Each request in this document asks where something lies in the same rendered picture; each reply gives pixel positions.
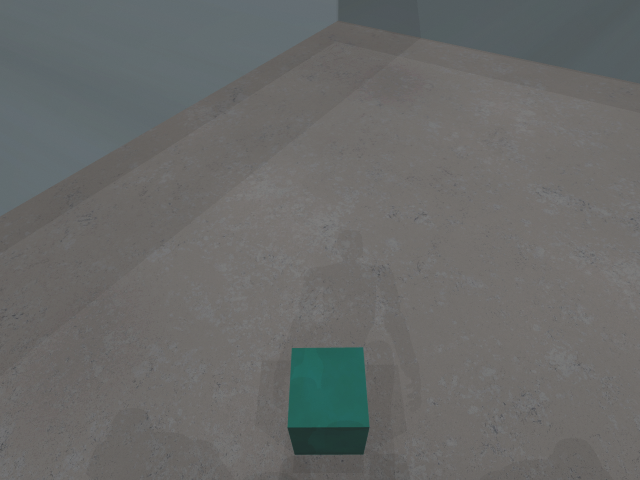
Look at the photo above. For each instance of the carton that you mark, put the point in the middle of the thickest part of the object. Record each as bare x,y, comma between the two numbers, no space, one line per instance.
328,408

